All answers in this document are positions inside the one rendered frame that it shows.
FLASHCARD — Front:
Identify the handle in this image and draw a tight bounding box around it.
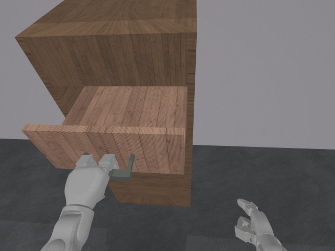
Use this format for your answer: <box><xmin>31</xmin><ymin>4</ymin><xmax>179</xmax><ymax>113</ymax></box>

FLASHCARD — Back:
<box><xmin>83</xmin><ymin>152</ymin><xmax>135</xmax><ymax>181</ymax></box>

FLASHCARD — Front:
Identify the right robot hand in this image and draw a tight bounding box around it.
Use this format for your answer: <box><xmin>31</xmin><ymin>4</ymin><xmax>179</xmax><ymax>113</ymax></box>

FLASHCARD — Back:
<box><xmin>234</xmin><ymin>198</ymin><xmax>274</xmax><ymax>247</ymax></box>

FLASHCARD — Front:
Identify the robot right forearm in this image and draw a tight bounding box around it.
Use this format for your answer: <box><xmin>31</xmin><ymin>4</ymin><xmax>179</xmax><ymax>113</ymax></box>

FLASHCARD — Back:
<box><xmin>256</xmin><ymin>234</ymin><xmax>287</xmax><ymax>251</ymax></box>

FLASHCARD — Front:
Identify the cabinet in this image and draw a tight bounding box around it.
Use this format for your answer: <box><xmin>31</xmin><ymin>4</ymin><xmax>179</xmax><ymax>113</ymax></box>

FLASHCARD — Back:
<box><xmin>15</xmin><ymin>0</ymin><xmax>197</xmax><ymax>207</ymax></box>

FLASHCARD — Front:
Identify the robot left forearm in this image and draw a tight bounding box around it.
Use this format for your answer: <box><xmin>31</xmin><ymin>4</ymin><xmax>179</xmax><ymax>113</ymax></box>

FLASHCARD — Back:
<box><xmin>41</xmin><ymin>204</ymin><xmax>94</xmax><ymax>251</ymax></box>

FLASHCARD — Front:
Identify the drawer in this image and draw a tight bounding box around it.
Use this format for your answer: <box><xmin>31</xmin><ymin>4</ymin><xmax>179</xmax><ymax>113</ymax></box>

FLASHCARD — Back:
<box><xmin>22</xmin><ymin>86</ymin><xmax>187</xmax><ymax>175</ymax></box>

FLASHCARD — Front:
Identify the left robot hand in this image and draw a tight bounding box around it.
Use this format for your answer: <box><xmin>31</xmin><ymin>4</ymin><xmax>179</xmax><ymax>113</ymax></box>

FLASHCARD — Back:
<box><xmin>64</xmin><ymin>154</ymin><xmax>119</xmax><ymax>209</ymax></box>

